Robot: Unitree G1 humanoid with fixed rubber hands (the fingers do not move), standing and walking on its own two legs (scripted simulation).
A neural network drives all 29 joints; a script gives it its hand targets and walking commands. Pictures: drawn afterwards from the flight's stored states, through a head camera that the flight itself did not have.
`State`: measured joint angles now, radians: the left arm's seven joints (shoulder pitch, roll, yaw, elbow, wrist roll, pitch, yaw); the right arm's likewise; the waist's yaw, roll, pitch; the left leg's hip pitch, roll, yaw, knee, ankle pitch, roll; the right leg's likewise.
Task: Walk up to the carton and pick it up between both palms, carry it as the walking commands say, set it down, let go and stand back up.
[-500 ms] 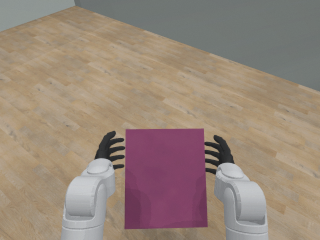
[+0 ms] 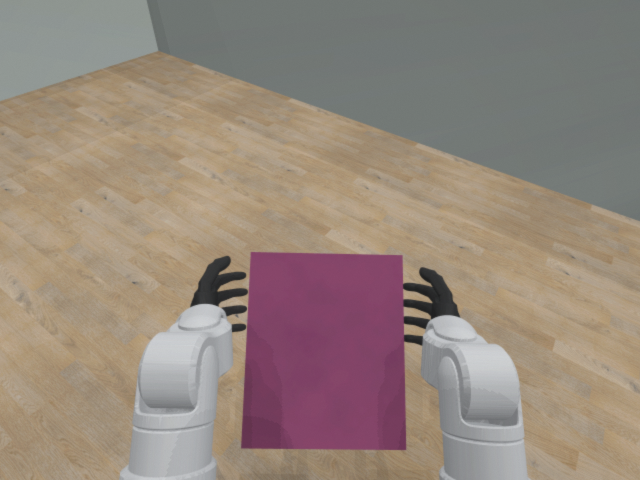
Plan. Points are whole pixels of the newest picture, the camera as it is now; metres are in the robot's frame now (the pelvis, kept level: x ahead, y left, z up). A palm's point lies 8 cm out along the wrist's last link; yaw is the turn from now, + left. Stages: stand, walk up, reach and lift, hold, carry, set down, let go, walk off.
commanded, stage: carry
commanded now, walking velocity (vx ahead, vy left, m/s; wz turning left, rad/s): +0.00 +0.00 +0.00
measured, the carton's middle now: (322, 339) +0.32 +0.00 +0.00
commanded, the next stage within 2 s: hold in 1.18 s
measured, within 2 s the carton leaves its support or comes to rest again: neither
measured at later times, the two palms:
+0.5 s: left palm (213, 345) +0.25 +0.12 +0.11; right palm (460, 358) +0.24 -0.14 +0.10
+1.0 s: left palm (214, 366) +0.22 +0.11 +0.10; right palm (471, 376) +0.22 -0.15 +0.10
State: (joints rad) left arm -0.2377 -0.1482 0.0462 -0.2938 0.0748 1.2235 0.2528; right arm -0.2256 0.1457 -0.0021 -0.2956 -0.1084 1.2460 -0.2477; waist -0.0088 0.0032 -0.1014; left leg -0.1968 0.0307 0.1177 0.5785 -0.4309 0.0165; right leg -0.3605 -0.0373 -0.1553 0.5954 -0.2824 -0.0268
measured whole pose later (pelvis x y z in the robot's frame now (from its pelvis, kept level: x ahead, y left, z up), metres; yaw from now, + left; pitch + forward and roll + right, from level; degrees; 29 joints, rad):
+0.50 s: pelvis -0.03 -0.01 +0.00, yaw +0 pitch +2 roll +0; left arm -0.26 -0.15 0.06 -0.26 0.09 1.23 0.24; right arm -0.25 0.15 -0.01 -0.26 -0.12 1.26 -0.25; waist -0.01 -0.01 -0.09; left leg -0.22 0.03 0.11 0.57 -0.37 0.01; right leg -0.38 -0.04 -0.16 0.56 -0.22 -0.05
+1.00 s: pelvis -0.05 -0.02 +0.00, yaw +0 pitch +2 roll +1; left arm -0.24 -0.15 0.06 -0.25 0.10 1.21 0.23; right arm -0.24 0.15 -0.01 -0.25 -0.12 1.24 -0.24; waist -0.02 -0.01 -0.08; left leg -0.25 0.03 0.11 0.56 -0.34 0.01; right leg -0.39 -0.03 -0.16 0.53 -0.17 -0.06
